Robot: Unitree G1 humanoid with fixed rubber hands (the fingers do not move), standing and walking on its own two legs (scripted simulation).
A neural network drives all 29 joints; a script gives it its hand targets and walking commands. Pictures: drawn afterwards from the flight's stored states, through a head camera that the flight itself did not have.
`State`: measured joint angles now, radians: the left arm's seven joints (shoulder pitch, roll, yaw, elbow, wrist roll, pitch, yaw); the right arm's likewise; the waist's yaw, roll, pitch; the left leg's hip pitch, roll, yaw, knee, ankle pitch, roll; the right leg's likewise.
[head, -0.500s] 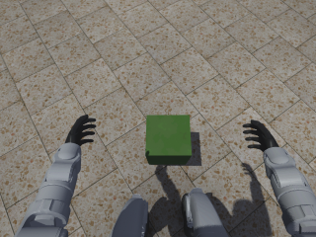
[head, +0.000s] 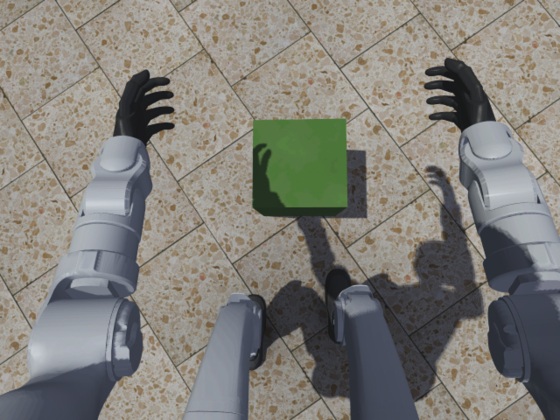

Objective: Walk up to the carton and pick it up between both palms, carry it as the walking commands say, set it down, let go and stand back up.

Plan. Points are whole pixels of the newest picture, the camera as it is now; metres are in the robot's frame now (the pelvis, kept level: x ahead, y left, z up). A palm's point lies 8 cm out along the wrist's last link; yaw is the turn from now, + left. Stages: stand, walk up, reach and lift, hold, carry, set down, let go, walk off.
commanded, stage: reach and lift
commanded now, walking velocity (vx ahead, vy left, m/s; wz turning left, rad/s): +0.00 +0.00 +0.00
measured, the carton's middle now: (299, 173) +0.51 +0.01 -0.54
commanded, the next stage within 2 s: none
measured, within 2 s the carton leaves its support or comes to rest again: neither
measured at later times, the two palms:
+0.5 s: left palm (155, 126) +0.50 +0.22 -0.15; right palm (432, 110) +0.53 -0.18 -0.15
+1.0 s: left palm (198, 155) +0.50 +0.20 -0.31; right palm (389, 147) +0.52 -0.17 -0.32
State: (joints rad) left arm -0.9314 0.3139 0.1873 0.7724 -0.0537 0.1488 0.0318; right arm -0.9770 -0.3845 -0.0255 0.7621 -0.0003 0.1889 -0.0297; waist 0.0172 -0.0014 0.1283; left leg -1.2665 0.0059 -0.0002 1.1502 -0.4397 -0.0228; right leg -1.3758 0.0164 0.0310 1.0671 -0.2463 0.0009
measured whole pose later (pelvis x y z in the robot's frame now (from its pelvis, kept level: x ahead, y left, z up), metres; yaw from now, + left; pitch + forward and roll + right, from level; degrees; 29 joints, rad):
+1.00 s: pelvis -0.04 +0.00 -0.20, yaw +2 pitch +40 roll +3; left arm -1.32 0.30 0.23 0.91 -0.11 0.15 0.12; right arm -1.35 -0.36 -0.12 0.94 0.01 0.18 -0.10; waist 0.02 0.00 0.19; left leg -1.99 -0.02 -0.01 1.91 -0.62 -0.03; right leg -2.12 0.01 0.03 1.80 -0.38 0.00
